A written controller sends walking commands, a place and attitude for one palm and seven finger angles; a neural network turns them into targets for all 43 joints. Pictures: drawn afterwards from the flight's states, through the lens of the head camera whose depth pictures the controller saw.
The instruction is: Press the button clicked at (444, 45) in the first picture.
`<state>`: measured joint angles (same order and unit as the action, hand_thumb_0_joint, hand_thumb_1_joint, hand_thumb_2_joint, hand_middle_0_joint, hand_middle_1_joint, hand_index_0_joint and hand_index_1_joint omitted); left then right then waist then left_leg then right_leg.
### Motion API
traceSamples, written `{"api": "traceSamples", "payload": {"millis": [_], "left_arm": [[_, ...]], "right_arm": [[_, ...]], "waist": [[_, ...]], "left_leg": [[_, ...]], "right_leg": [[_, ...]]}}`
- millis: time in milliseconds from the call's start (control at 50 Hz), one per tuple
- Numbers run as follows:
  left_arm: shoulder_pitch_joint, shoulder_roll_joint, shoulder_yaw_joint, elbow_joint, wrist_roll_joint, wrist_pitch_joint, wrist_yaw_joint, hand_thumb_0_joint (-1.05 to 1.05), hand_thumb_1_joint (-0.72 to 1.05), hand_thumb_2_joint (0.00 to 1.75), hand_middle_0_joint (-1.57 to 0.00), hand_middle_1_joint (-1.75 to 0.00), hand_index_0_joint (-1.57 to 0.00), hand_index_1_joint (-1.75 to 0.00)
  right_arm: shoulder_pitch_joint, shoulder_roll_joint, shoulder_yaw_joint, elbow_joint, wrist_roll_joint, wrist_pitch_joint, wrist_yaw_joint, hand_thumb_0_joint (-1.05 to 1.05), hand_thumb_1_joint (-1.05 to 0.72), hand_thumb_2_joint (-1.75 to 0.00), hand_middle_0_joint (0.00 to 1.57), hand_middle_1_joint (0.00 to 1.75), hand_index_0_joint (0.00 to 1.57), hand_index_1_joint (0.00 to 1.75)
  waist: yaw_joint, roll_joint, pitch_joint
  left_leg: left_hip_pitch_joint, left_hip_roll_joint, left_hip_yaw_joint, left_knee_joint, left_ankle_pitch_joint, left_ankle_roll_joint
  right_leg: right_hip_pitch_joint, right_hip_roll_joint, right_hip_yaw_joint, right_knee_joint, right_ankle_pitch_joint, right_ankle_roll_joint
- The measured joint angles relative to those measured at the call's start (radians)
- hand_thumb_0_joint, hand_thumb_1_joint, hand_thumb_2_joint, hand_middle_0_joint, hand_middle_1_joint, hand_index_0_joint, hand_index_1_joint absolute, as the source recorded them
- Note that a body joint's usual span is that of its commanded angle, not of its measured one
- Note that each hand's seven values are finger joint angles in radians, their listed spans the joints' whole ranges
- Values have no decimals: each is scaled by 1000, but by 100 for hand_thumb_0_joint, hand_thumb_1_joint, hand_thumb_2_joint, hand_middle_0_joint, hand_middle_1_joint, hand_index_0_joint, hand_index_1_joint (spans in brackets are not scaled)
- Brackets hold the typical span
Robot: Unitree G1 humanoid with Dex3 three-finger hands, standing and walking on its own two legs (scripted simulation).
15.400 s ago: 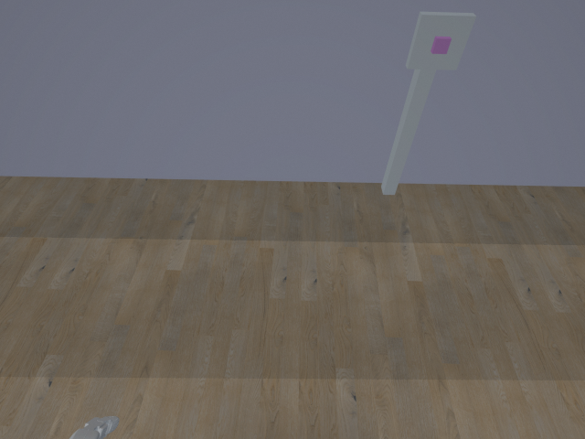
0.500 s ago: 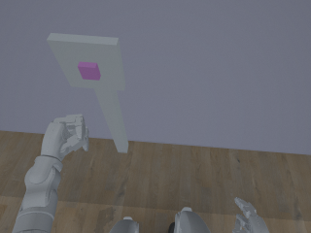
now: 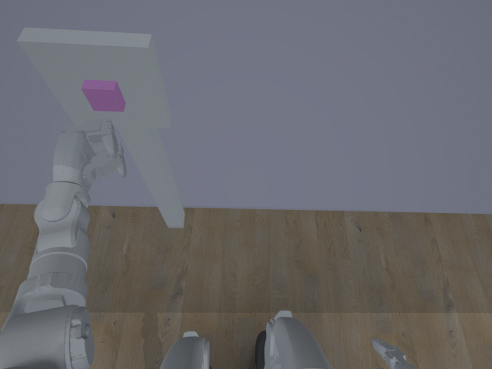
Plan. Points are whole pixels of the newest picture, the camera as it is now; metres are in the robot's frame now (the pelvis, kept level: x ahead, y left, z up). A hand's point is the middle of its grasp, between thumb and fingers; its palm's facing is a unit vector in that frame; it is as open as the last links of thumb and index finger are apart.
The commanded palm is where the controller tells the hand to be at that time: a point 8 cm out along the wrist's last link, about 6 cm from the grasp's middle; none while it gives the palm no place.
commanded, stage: aim a knuckle at the button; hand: left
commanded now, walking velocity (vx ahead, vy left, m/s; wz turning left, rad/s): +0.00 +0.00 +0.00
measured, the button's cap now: (105, 94) +0.55 +0.22 +0.07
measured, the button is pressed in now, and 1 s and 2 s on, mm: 0 0 7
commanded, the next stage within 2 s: press the button with the knuckle in 0.74 s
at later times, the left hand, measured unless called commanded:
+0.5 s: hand (110, 156) +0.44 +0.20 +0.04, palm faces -0.02 -1.00 -0.05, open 3.1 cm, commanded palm +0.42 +0.25 +0.04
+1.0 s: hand (121, 144) +0.47 +0.19 +0.04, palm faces -0.05 -1.00 -0.03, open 3.1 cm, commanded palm +0.45 +0.24 +0.04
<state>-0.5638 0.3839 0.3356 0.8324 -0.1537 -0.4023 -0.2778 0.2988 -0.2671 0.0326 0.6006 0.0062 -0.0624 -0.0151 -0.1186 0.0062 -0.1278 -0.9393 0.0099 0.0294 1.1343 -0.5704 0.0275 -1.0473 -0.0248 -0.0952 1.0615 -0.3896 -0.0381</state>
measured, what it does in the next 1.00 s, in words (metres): stands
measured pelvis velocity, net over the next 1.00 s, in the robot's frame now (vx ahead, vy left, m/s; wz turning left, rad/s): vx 0.01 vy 0.01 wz -0.01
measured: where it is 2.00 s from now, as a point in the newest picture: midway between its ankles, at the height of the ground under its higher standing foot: outside the picture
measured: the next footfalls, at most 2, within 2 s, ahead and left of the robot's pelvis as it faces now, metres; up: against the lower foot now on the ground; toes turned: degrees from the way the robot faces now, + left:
none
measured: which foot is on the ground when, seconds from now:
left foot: down 0.00-1.00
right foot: down 0.00-1.00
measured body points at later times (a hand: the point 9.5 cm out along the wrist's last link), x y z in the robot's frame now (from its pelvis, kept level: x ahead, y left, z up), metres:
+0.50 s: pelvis +0.00 +0.01 +0.01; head +0.12 +0.02 +0.44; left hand +0.44 +0.25 +0.05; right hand +0.06 -0.26 -0.11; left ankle -0.02 +0.10 -0.65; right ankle +0.06 -0.10 -0.65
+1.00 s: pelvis +0.01 +0.01 +0.00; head +0.14 +0.03 +0.43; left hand +0.47 +0.24 +0.04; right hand +0.06 -0.24 -0.12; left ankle -0.02 +0.10 -0.65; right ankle +0.06 -0.10 -0.65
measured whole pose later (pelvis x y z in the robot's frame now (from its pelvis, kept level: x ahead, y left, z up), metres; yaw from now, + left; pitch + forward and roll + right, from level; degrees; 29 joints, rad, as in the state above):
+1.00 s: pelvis +0.01 +0.01 +0.00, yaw -1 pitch +24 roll -2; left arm -0.65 0.39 0.33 0.92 -0.14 -0.44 -0.27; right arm 0.31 -0.25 0.04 0.59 -0.01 0.04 0.01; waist -0.13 0.02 -0.13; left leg -0.97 0.01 0.03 1.13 -0.58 0.05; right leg -1.07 -0.02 -0.09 1.04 -0.38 -0.02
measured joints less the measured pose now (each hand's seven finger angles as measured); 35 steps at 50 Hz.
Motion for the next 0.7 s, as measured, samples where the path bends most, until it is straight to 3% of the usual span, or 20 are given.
{"api": "traceSamples", "payload": {"millis": [140, 320, 540, 700], "left_arm": [[-100, 36, 17, 101, 8, -19, -11, 2, 90, 89, -130, -150, -130, -150], [-12, 13, 37, 54, 2, -28, -12, 2, 90, 89, -130, -150, -130, -150], [-30, 17, 1, 85, -6, -55, -23, 2, 89, 89, -130, -150, -130, -150], [-69, 23, 11, 121, 2, -58, -34, 2, 89, 89, -130, -150, -130, -150]], "right_arm": [[22, -5, 2, 15, -6, 36, 10, 0, -91, -90, 20, 30, 20, 30], [53, 0, 0, -9, -6, 80, 22, 1, -91, -90, 20, 30, 20, 30], [11, -2, 0, -4, -4, 80, 12, 0, -91, -90, 20, 30, 20, 30], [-19, -2, 4, -21, -9, 82, 10, 0, -91, -90, 20, 30, 20, 30]], "waist": [[-14, 6, 5], [-17, 4, -4], [1, -4, 1], [-6, -8, 0]], "left_leg": [[-34, 1, 5, 10, 2, 3], [-2, 7, 21, -27, 10, 7], [10, -1, 0, -24, 10, 8], [-19, -3, 0, -1, 1, 13]], "right_leg": [[-34, 1, 4, 5, 7, 2], [-10, 11, 21, -28, 18, 7], [18, 2, 1, -36, 16, 9], [-10, -1, 2, -17, 11, 14]]}}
